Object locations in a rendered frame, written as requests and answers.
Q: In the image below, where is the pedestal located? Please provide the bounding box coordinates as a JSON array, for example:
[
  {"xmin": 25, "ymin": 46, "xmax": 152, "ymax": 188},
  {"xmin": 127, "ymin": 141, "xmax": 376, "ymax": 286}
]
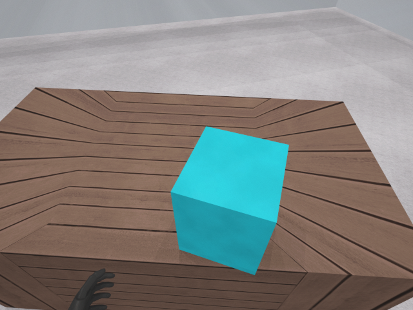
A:
[{"xmin": 0, "ymin": 87, "xmax": 413, "ymax": 310}]

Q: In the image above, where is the left robot hand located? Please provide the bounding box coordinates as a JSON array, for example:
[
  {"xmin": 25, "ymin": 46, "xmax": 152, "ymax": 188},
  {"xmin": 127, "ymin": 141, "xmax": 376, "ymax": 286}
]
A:
[{"xmin": 68, "ymin": 269, "xmax": 115, "ymax": 310}]

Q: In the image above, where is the carton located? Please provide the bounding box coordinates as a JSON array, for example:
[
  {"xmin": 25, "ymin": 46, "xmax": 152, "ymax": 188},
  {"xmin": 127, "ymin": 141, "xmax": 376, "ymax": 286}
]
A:
[{"xmin": 171, "ymin": 127, "xmax": 289, "ymax": 275}]

